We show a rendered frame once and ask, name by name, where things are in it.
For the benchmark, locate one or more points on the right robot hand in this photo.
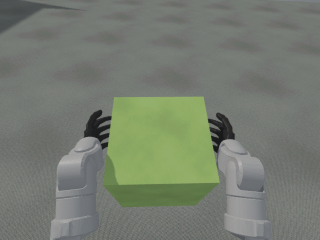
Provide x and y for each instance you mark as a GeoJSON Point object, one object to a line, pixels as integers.
{"type": "Point", "coordinates": [225, 132]}

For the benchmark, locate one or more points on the carton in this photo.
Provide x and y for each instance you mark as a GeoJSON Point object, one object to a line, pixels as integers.
{"type": "Point", "coordinates": [160, 152]}

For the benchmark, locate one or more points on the right robot forearm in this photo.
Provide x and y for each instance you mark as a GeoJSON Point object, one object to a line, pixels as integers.
{"type": "Point", "coordinates": [246, 215]}

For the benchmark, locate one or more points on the left robot forearm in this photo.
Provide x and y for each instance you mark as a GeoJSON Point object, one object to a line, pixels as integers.
{"type": "Point", "coordinates": [76, 187]}

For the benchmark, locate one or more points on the left robot hand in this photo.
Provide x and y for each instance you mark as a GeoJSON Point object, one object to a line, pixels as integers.
{"type": "Point", "coordinates": [93, 129]}

